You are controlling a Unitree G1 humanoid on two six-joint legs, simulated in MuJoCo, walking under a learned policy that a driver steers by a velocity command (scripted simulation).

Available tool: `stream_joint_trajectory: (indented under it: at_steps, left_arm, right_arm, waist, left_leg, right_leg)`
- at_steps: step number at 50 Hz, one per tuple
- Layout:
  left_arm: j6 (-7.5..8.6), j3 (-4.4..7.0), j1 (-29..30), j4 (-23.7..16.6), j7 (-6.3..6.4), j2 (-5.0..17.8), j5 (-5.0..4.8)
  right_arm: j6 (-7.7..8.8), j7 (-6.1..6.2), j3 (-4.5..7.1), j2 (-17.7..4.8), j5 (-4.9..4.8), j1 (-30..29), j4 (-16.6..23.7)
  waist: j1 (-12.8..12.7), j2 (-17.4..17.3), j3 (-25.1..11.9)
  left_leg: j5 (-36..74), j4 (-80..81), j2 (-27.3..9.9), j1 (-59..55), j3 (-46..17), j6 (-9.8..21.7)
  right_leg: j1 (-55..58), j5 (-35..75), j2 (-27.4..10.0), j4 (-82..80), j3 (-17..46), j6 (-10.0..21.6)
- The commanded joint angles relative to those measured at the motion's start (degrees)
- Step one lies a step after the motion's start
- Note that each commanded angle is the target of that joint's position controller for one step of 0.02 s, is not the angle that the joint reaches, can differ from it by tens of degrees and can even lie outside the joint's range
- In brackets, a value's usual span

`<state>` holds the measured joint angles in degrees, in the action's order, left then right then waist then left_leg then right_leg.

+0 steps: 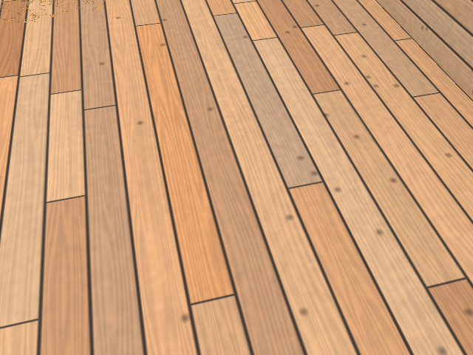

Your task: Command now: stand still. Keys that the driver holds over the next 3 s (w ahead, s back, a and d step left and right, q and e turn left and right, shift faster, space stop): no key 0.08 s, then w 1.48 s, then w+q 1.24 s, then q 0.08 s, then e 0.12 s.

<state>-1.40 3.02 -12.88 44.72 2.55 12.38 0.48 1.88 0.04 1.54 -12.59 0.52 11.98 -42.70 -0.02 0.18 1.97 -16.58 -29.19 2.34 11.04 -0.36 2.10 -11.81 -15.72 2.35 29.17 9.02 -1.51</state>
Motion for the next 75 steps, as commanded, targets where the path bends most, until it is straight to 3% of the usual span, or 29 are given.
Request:
stream_joint_trajectory:
  at_steps: [1,4,7,11,14,20,21,22,23,24,28,36,41,44,45,46,47,48,49,51,52,56,62,67,70,72,73,74,75]
  left_arm:
    - [0.66,1.51,-0.34,-2.32,0.37,6.01,0.0]
    - [0.69,1.51,-0.63,-1.16,0.54,6.0,-0.03]
    - [0.86,1.42,-1.36,0.23,0.75,5.36,-0.54]
    - [4.44,1.55,5.87,-3.14,-0.41,6.75,-2.01]
    - [5.99,1.43,4.83,-2.24,-1.93,6.45,-2.1]
    - [6.61,1.75,-4.79,2.7,-3.04,6.62,-2.03]
    - [6.52,2.45,-9.52,3.66,-2.55,8.36,-2.49]
    - [6.57,3.45,-16.4,4.2,-1.86,13.2,-1.97]
    - [7.04,4.62,-19.16,4.38,-2.66,19.72,-1.06]
    - [7.67,3.34,-14.64,3.69,-3.13,15.09,-0.83]
    - [7.62,0.61,-5.57,1.42,-3.57,8.45,-0.46]
    - [6.64,0.39,-11.88,4.36,-1.95,10.59,-0.86]
    - [5.89,0.81,-13.89,6.25,-1.7,11.66,-1.7]
    - [4.91,1.53,-12.41,5.94,-1.53,13.55,-1.1]
    - [4.29,1.41,-11.58,5.66,-1.5,13.38,-0.66]
    - [4.15,0.72,-11.66,4.67,-1.38,12.21,-0.02]
    - [5.21,-1.64,-20.18,3.6,-2.23,3.91,0.05]
    - [6.78,-1.52,-19.91,5.36,-2.65,5.68,-1.03]
    - [7.68,0.18,-12.62,3.01,-2.97,11.51,-3.01]
    - [8.1,0.24,-5.19,0.96,-2.46,11.16,-2.45]
    - [7.5,0.49,-6.1,1.23,-2.23,10.47,-1.75]
    - [5.3,-0.01,-6.85,1.14,-1.83,7.47,-0.92]
    - [6.55,-0.79,7.03,-3.19,-2.69,6.02,-0.6]
    - [7.25,-0.88,14.73,-6.55,-4.32,6.94,-1.39]
    - [7.52,-0.26,12.97,-6.94,-5.03,8.77,-1.33]
    - [7.57,1.82,0.33,-3.38,-4.54,12.52,-1.16]
    - [7.33,3.09,-10.31,-1.29,-3.93,16.65,-0.57]
    - [6.89,4.12,-13.46,-0.03,-3.99,21.22,-0.46]
    - [6.8,2.54,-13.65,-0.36,-4.03,14.77,-1.07]
  right_arm:
    - [0.85,0.19,1.41,-5.92,-0.06,-0.72,2.87]
    - [0.84,0.23,1.34,-5.98,-0.11,-0.36,1.79]
    - [0.22,0.84,1.98,-8.29,-0.58,1.32,0.2]
    - [0.93,1.93,3.29,-12.61,-0.8,6.76,-1.66]
    - [1.46,1.61,3.15,-11.7,-1.7,5.12,-1.18]
    - [0.53,0.5,2.81,-11.18,-2.29,4.48,-1.81]
    - [0.86,0.26,1.92,-8.84,-1.73,3.97,-1.73]
    - [1.38,-0.19,0.29,-4.01,-0.41,2.17,-0.12]
    - [2.7,0.09,0.52,-4.23,-1.84,2.8,2.87]
    - [3.4,0.26,1.84,-9.72,-3.35,2.07,2.54]
    - [3.72,-0.77,2.44,-9.7,-1.47,1.35,0.85]
    - [3.58,-1.69,0.61,-4.97,-1.33,-11.77,5.37]
    - [4.2,-3.09,0.67,-6.32,-1.84,-16.7,7.83]
    - [4.23,-3.16,1.9,-9.38,-1.6,-10.77,6.66]
    - [4.04,-2.7,3.13,-11.5,-1.69,-2.29,4.24]
    - [3.71,-1.97,4.09,-14.08,-1.43,7.98,1.8]
    - [3.49,-1.77,5.53,-20.1,-0.05,14.5,0.24]
    - [3.31,-1.91,4.27,-15.13,-0.64,15.21,-0.57]
    - [3.31,-1.69,3.33,-12.42,-1.07,9.87,-0.25]
    - [3.48,-1.73,2.47,-9.73,-0.66,1.76,0.72]
    - [3.9,-1.9,2.09,-8.46,0.04,-0.03,0.81]
    - [5.14,-2.14,2.4,-9.26,-0.44,0.3,-1.25]
    - [4.17,-0.63,2.83,-12.03,-1.06,5.62,-3.96]
    - [2.61,-0.29,3.07,-13.11,-1.71,10.95,-7.06]
    - [1.53,0.11,3.48,-14.06,-1.74,10.45,-7.62]
    - [0.86,0.28,3.09,-13.5,-1.35,8.76,-7.16]
    - [0.99,0.43,1.86,-10.99,-0.16,9.24,-5.59]
    - [2.37,-0.32,-0.39,-3.27,-0.28,16.93,-4.94]
    - [3.65,-0.64,0.78,-9.21,-1.63,13.97,-5.89]
  waist:
    - [-0.09,-0.37,-1.82]
    - [-0.03,-0.37,-1.6]
    - [0.85,-4.63,-0.23]
    - [3.94,-8.08,7.26]
    - [3.02,-5.42,4.16]
    - [-2.56,-4.9,-0.98]
    - [-5.21,-3.87,-2.37]
    - [-7.85,7.52,-5.17]
    - [-6.63,16.75,-5.89]
    - [-5.2,8.86,-1.23]
    - [-1.1,5.47,2.92]
    - [-4.42,4.02,4.05]
    - [-3.67,3.84,5.35]
    - [0.68,5.91,-0.56]
    - [5.16,5.83,-6.15]
    - [9.37,4.18,-13.71]
    - [6.13,-11.15,-24.19]
    - [6.94,-13.63,-28.28]
    - [6.35,-10.17,-16.07]
    - [2.83,-1.74,-4.81]
    - [0.56,-3.14,-3.51]
    - [-1.82,-3.77,-1.14]
    - [2.52,-2.28,1.77]
    - [4.81,-2.41,2.9]
    - [2.49,-3.84,0.88]
    - [-4.26,-3.62,-7.26]
    - [-7.9,1.53,-16.35]
    - [-3.86,16.83,-23.04]
    - [-6.44,11.76,-22.79]
  left_leg:
    - [7.07,6.59,-5.24,1.1,-5.75,1.11]
    - [7.03,7.1,-5.31,0.93,-5.96,1.34]
    - [-17.64,12.13,-6.66,0.61,-10.39,4.25]
    - [-25.44,22.31,-22.16,-2.27,-30.91,14.23]
    - [-14.24,21.88,-19.14,-7.65,-23.43,12.11]
    - [-5.83,12.93,-11.34,7.43,-9.56,8.05]
    - [-5.05,6.23,-9.48,11.79,-7.35,5.83]
    - [-7.67,-14.97,-4.02,19.33,-0.81,1.42]
    - [-17.02,-29.56,1.46,31.95,-1.46,0.06]
    - [-14.66,-37.34,-3.31,37.06,-5.61,1.08]
    - [3.82,-33.11,-9.53,33.55,-3.99,1.32]
    - [21.01,-8.99,-6.72,28.1,1.63,-2.96]
    - [20.13,-0.96,-5.46,26.63,0.17,-0.04]
    - [13.64,-0.62,-2.11,16.79,2.38,2.92]
    - [13.64,0.16,-0.19,5.75,4.13,4.65]
    - [14.58,-2.39,-5.46,-12.25,-1.19,7.35]
    - [3.36,0.1,-21.55,-36.69,-29.07,17.33]
    - [-4.58,11.14,-24.89,-37.77,-45.33,18.74]
    - [-7.07,12.82,-22.67,-28.81,-36.77,15.06]
    - [2.96,16.18,-18.2,-10.13,-22.36,12.25]
    - [7.28,17.96,-15.94,-4.77,-17.97,11.41]
    - [14.21,22.83,-13.99,2.52,-10.31,12.94]
    - [17.19,23.78,-11.15,0.15,-3.25,10.24]
    - [17.77,20.13,-15.44,-10.73,-4.69,9.6]
    - [26.68,14.79,-17.27,-16.06,-5.42,8.01]
    - [41.38,-0.54,-13.16,-13.38,-2.07,5.63]
    - [29.11,-17.7,-9.8,-2.3,0.4,3.65]
    - [-8.6,-37.92,1.39,22.22,0.89,-0.45]
    - [-16.54,-44.96,-0.31,29.31,-7.03,0.07]
  right_leg:
    - [1.18,11.69,-2.98,-3.15,2.21,0.53]
    - [1.27,11.67,-2.99,-3.4,2.06,0.24]
    - [-3.6,-5.83,0.95,1.48,-3.24,0.59]
    - [-22.27,-12.43,-4.5,18.81,-4.96,1.64]
    - [-23.21,-10.62,-6.59,16.05,-6.27,2.74]
    - [7.7,5.48,-0.37,-1.29,-13.47,1.88]
    - [14.49,3.49,-2.46,-2.87,-10.27,3.18]
    - [21.08,-5.43,-15.15,-10.22,7.41,7.55]
    - [23.65,-18.37,-25.52,-18.95,32.72,17.43]
    - [19.27,-27.43,-26.11,-20.69,33.34,18.76]
    - [11.07,-3.91,-15.72,-22.03,10.28,11.9]
    - [7.42,17.08,-11.66,-24.09,-3.68,12.0]
    - [14.65,21.22,-15.96,-21.36,-3.69,11.37]
    - [19.26,43.55,-16.37,-11.5,-4.51,9.65]
    - [17.82,51.72,-14.15,-1.22,-6.32,8.46]
    - [7.36,43.77,-12.04,13.14,-7.18,6.84]
    - [-17.1,12.23,-1.75,37.87,-8.77,2.66]
    - [-24.28,-15.8,1.42,46.67,-0.6,2.91]
    - [-30.05,-13.35,-2.45,49.64,-0.95,3.74]
    - [-27.53,-3.84,-7.89,43.19,-4.21,4.02]
    - [-23.75,-0.97,-9.8,40.33,-3.82,3.9]
    - [-21.96,3.49,-11.34,33.96,-4.96,1.79]
    - [-22.98,22.41,-9.22,9.91,-7.93,0.69]
    - [-25.23,20.44,-7.46,1.58,-7.58,2.33]
    - [-21.45,13.13,-5.85,-0.68,-8.31,4.55]
    - [-2.93,12.73,-2.85,-2.53,-11.13,7.48]
    - [15.03,15.05,-11.92,0.12,-1.3,11.14]
    - [34.9,3.63,-24.62,-5.3,26.45,20.88]
    - [34.81,-3.69,-24.62,-10.75,32.73,20.37]
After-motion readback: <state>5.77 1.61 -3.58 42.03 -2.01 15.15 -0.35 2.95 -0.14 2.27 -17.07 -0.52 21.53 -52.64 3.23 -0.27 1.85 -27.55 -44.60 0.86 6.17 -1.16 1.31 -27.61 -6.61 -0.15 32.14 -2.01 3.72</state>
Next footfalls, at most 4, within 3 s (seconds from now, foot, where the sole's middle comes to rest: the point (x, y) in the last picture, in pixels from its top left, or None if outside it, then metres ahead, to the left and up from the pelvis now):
0.44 right None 0.13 -0.16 -0.77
0.92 left None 0.49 0.07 -0.77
1.46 right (297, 269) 0.79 -0.16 -0.77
2.00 left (217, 201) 1.06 0.10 -0.77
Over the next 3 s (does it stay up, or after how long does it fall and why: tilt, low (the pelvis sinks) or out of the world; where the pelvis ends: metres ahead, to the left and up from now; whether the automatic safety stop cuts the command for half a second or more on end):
stays up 1.39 0.19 -0.02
